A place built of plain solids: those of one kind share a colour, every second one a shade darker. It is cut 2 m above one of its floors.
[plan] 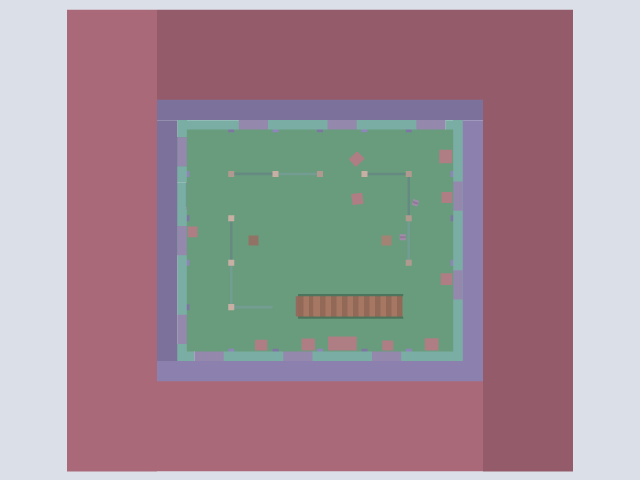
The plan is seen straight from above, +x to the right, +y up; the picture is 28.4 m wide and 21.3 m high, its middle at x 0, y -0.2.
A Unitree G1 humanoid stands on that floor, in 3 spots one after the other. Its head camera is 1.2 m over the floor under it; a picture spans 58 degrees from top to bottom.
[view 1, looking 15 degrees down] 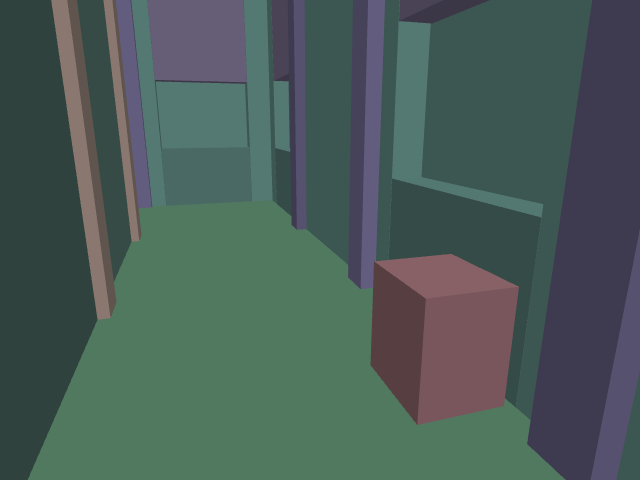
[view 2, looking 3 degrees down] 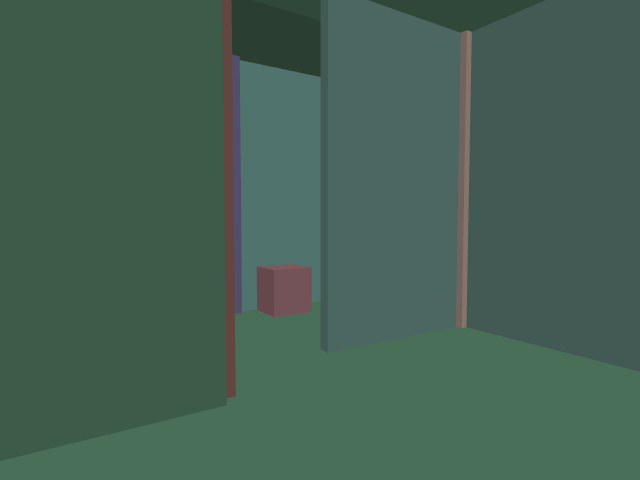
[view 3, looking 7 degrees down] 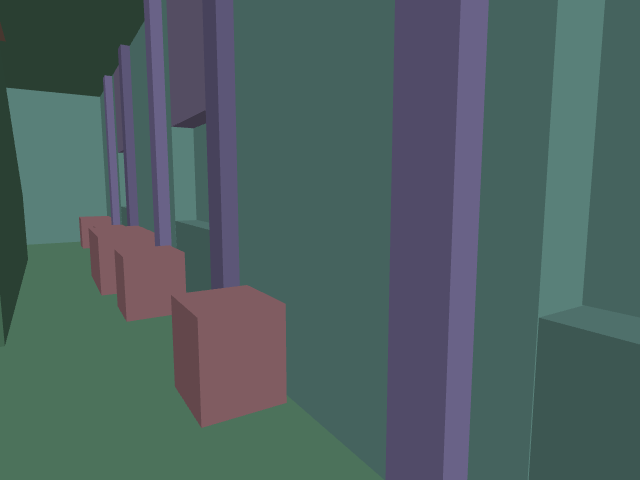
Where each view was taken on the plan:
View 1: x -4.61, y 1.75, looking -107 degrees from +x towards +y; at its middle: wall_storey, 4.61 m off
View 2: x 0.00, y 0.00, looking -123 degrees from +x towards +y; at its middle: wall_storey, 6.15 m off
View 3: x -4.92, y -4.05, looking -32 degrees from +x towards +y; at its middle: wall_storey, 2.09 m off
